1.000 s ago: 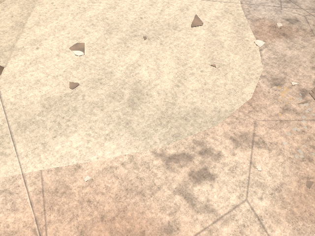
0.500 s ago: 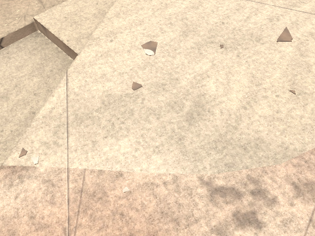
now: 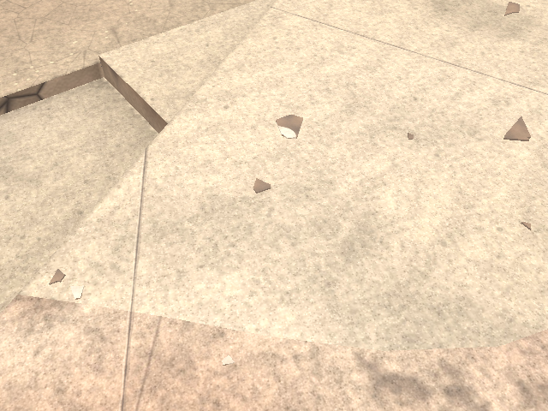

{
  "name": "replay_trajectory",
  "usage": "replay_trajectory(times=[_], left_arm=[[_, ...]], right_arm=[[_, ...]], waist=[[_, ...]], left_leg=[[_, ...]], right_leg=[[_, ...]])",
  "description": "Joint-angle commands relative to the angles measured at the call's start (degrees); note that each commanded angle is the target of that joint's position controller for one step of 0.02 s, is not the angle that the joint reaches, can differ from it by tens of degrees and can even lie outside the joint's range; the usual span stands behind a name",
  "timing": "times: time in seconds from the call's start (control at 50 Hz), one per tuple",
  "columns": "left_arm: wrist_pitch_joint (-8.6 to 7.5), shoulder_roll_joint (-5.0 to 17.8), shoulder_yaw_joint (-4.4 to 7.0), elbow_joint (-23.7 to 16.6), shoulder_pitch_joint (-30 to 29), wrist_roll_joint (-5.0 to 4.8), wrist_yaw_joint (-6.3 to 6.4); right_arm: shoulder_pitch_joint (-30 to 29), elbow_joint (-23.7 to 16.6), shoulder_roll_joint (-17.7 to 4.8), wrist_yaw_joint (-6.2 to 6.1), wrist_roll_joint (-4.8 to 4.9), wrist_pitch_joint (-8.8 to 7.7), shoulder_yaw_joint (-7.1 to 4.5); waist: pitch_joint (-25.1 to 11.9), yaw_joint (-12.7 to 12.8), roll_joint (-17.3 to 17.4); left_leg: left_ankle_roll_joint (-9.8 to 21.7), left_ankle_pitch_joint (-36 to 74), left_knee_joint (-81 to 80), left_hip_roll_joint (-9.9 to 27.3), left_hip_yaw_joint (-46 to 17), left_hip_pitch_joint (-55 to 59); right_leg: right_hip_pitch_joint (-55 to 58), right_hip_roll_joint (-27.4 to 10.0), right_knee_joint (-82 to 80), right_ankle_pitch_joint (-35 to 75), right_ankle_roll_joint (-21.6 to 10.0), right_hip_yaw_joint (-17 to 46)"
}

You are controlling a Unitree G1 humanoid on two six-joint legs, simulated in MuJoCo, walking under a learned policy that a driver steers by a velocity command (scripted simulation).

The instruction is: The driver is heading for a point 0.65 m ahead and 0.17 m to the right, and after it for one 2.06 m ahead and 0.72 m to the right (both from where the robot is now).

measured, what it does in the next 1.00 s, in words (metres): steps on the spot: right foot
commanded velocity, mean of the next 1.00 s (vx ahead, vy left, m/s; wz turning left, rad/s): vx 0.07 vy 0.00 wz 0.01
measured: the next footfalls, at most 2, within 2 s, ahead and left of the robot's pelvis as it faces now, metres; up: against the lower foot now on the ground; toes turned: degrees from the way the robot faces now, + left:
right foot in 0.74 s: +0.10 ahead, -0.11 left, +0.00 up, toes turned -2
right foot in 1.66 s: +0.21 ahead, -0.14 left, +0.00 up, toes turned -4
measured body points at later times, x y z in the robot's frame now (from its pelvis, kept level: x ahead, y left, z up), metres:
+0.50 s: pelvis +0.01 +0.00 +0.00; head +0.01 +0.01 +0.45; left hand +0.01 +0.25 -0.16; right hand +0.03 -0.26 -0.15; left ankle +0.00 +0.09 -0.74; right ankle -0.01 -0.12 -0.74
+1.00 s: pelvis +0.08 -0.01 +0.00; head +0.09 -0.01 +0.45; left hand +0.10 +0.22 -0.16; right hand +0.07 -0.23 -0.16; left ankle +0.01 +0.09 -0.74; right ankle +0.06 -0.11 -0.74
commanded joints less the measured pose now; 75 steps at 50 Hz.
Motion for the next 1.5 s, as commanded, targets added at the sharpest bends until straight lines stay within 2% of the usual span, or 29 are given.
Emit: replay_trajectory(times=[0.02,0.04,0.08,0.26,0.3,0.36,0.42,0.44,0.48,0.5,0.52,0.54,0.56,0.58,0.6,0.64,0.68,0.7,0.74,0.76,0.78,0.8,0.84,0.92,1.32,1.38,1.44,1.46,1.5], left_arm=[[-1.39,6.41,1.28,-1.1,0.64,-0.5,-0.38],[-1.59,4.89,0.81,-0.33,1.11,-0.26,-0.6],[-1.71,4.76,0.67,0.78,0.98,-0.01,-0.26],[-1.83,4.3,0.46,5.34,0.92,-0.03,0.24],[-1.53,5.27,0.89,6.37,2.05,0.12,0.18],[-0.74,6.36,1.54,6.28,3.14,0.28,-0.24],[-1.24,7.31,2.41,7.84,5.72,0.37,-0.08],[-1.53,6.61,2.32,7.72,4.56,0.31,-0.03],[-1.79,6.2,2.11,7.07,0.14,0.14,-0.12],[-1.91,5.09,1.82,7.36,-0.45,0.19,-0.13],[-2.23,1.56,0.92,6.92,-0.42,0.02,-0.24],[-2.29,-0.35,0.33,5.88,-0.27,-0.02,-0.21],[-2.09,1.43,0.6,6.03,-0.38,0.42,0.07],[-1.98,1.13,0.56,6.7,-0.11,0.19,0.25],[-1.91,0.37,0.36,7.5,0.74,-0.05,0.29],[-2.02,-0.17,0.13,8.47,2.12,-0.35,0.2],[-1.88,-0.78,-0.24,9.62,3.34,-0.79,0.46],[-1.78,-1.03,-0.45,10.29,4.1,-0.82,0.67],[-1.84,1.64,-0.24,10.46,3.87,-0.05,0.93],[-1.92,3.57,0.0,10.38,3.28,0.23,0.84],[-1.72,3.36,0.04,10.78,1.8,-0.18,0.75],[-1.73,1.34,-0.3,10.82,1.48,-0.28,0.71],[-1.95,0.34,-0.54,11.43,2.03,-0.23,1.06],[-2.38,0.85,-0.38,12.2,1.89,-0.53,1.62],[-1.78,-0.39,-0.68,15.16,3.3,-0.22,1.57],[-1.32,0.33,-0.09,15.22,3.63,0.02,1.24],[-1.4,-0.84,0.1,12.74,0.75,0.55,0.13],[-1.97,-2.47,-0.25,11.19,-1.37,0.97,-0.33],[-3.31,-1.58,0.02,8.07,-5.59,1.54,-0.98]], right_arm=[[3.72,0.41,-7.34,-0.03,0.14,-0.38,-2.04],[2.79,1.08,-7.48,-0.13,0.11,-0.12,-2.26],[2.11,2.12,-7.79,-0.01,0.06,0.07,-2.55],[3.67,8.52,-6.62,-0.3,0.12,-0.13,-2.31],[5.01,9.63,-7.17,-0.27,0.01,0.14,-2.53],[4.62,8.96,-7.05,0.31,-0.62,0.63,-2.82],[3.7,8.08,-2.91,0.95,-1.18,-0.77,-1.89],[4.43,8.37,-3.23,0.9,-1.17,-1.36,-1.9],[9.13,9.94,-2.42,0.68,-0.68,-2.15,-1.71],[11.81,10.83,-2.92,0.23,-0.85,-2.5,-1.74],[14.17,11.5,-6.72,-0.49,-1.06,-2.85,-2.41],[17.01,12.67,-10.58,-0.64,0.0,-2.48,-3.4],[16.47,12.8,-7.92,-0.63,-0.55,-2.39,-2.42],[15.07,12.45,-5.5,-0.66,-1.06,-2.64,-1.68],[13.56,12.1,-4.92,-0.91,-1.29,-2.8,-1.31],[10.91,11.84,-4.32,-1.51,-0.9,-3.05,-0.64],[9.59,12.19,-3.95,-1.61,-0.38,-2.82,-0.23],[9.31,12.51,-3.77,-1.6,0.04,-2.56,-0.13],[10.87,12.9,-4.21,-1.38,0.49,-2.23,-0.44],[12.69,13.35,-3.9,-1.27,0.44,-2.01,-0.77],[14.92,14.58,-1.59,-1.38,0.31,-1.59,-0.4],[14.31,15.2,-1.97,-1.65,0.02,-1.33,-0.51],[13.44,15.16,-3.05,-1.7,0.06,-1.2,-0.96],[12.59,15.67,-2.21,-1.7,0.32,-1.07,-1.06],[11.39,17.9,-1.7,-1.92,0.09,-0.18,-0.54],[13.05,18.33,-2.57,-1.69,-0.26,0.0,-1.08],[17.26,18.05,-4.3,-1.24,-0.11,0.09,-2.04],[20.16,18.65,-5.56,-1.23,-0.05,-0.14,-2.54],[21.29,18.65,-6.32,-1.07,-0.67,-0.95,-3.19]], waist=[[-0.46,-1.7,-0.75],[0.88,-1.1,-1.28],[1.1,-1.04,-2.28],[1.76,-0.87,0.59],[1.1,-0.81,0.51],[7.18,-0.06,-1.09],[6.45,0.39,-7.16],[5.53,-0.27,-5.77],[4.62,-3.52,-4.59],[6.3,-4.63,-4.3],[6.29,-4.47,3.13],[6.31,-4.02,11.68],[7.24,-3.62,11.07],[6.93,-3.04,8.71],[5.4,-2.18,7.34],[1.78,-0.28,6.91],[-0.37,0.79,7.22],[-0.74,1.4,6.81],[-0.7,0.31,4.91],[1.49,-1.29,2.01],[3.37,-2.01,-1.91],[4.6,-1.12,-1.47],[3.39,-0.88,-1.2],[0.34,-1.34,0.54],[3.25,-1.11,1.3],[3.8,-1.37,2.06],[11.58,-3.73,6.6],[13.27,-4.89,9.81],[15.74,-5.56,9.74]], left_leg=[[1.21,8.13,-6.6,5.95,-6.57,2.21],[1.11,7.57,-6.05,6.09,-6.52,3.2],[1.44,9.01,-5.54,6.62,-6.68,3.79],[0.56,5.88,-8.02,6.55,-6.57,1.9],[1.22,-7.13,-6.93,4.59,-5.46,0.74],[3.08,-24.04,-2.95,2.68,-5.17,-8.82],[1.55,-7.0,8.3,0.49,1.9,-11.28],[1.46,-4.99,9.5,1.53,1.72,-8.71],[2.5,-6.61,1.93,0.99,1.59,0.2],[3.04,-5.13,-3.71,1.87,-0.87,5.4],[4.05,-6.41,-8.91,8.3,-10.96,8.57],[7.72,-5.85,-13.42,15.86,-21.39,7.03],[10.31,3.84,-13.42,20.09,-24.26,5.2],[11.01,14.34,-12.31,19.79,-21.94,5.72],[10.65,22.48,-11.11,18.66,-18.68,6.89],[8.41,36.13,-8.52,15.89,-12.11,7.96],[6.13,40.81,-5.82,12.75,-7.03,7.12],[4.73,38.43,-4.81,11.61,-5.56,5.55],[1.99,20.46,-5.49,8.9,-5.21,0.81],[1.79,12.97,-6.78,6.8,-4.7,-0.86],[1.67,11.33,-7.98,6.02,-4.12,0.25],[1.43,13.25,-7.05,6.18,-4.03,1.81],[1.29,19.22,-5.29,7.08,-4.1,4.36],[0.77,22.3,-5.39,7.51,-3.68,7.26],[0.59,13.06,-7.87,8.0,-3.74,5.86],[2.68,-7.92,-7.53,5.82,-3.59,4.23],[7.76,-31.61,-12.11,10.71,-13.66,1.76],[10.26,-35.21,-15.93,15.15,-19.96,3.49],[13.91,-30.54,-18.95,21.27,-26.75,4.76]], right_leg=[[-0.14,-5.38,-3.71,12.66,-1.92,5.13],[-1.87,-4.95,-5.12,9.47,-1.68,4.98],[-2.22,-4.35,-6.48,7.43,-1.54,4.92],[-0.41,-4.58,-7.65,3.77,-2.53,5.51],[-0.83,-3.03,-7.45,-10.54,-3.5,5.22],[-4.84,-4.5,-9.01,-30.46,-7.01,10.09],[-0.26,-12.96,-15.85,-27.44,-11.1,20.94],[-1.94,-13.54,-16.2,-22.15,-11.36,20.48],[-6.83,-9.51,-11.89,-15.67,-9.13,13.71],[-11.43,-7.3,-6.7,-12.14,-7.53,10.81],[-15.53,-2.23,1.78,-7.95,-4.85,4.97],[-17.29,3.15,9.67,-9.7,-2.75,-1.75],[-16.1,1.41,12.11,-13.55,-2.63,-1.17],[-15.4,0.81,14.63,-14.88,-2.58,-0.14],[-14.21,0.2,15.37,-14.64,-2.31,0.5],[-8.98,-0.43,12.18,-9.92,-1.97,0.27],[-2.65,0.63,5.56,-3.39,-1.69,-1.36],[1.36,0.47,0.69,3.65,-1.63,-1.57],[7.87,-3.66,-2.5,15.91,-1.98,2.72],[7.36,-5.57,-0.69,21.46,-2.8,4.34],[4.98,-5.68,0.54,21.41,-3.8,4.34],[3.42,-5.28,0.02,21.16,-3.66,4.27],[3.38,-4.9,-1.09,23.14,-3.47,4.1],[5.7,-5.03,-0.78,26.98,-3.8,3.89],[3.8,-4.51,-4.5,17.77,-3.59,4.25],[1.33,-1.07,-2.48,-4.77,-4.94,2.53],[-13.04,2.09,5.69,-20.69,-5.83,0.66],[-17.63,3.1,11.73,-17.37,-5.34,-2.53],[-24.06,-0.05,19.32,-12.98,-5.15,-3.17]])
Keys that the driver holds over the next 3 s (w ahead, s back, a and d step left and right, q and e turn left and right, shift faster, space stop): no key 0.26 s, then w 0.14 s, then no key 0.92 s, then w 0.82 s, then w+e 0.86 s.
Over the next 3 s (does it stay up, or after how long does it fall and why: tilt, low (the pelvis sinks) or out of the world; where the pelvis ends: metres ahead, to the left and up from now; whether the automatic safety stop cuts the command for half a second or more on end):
stays up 0.82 -0.16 0.00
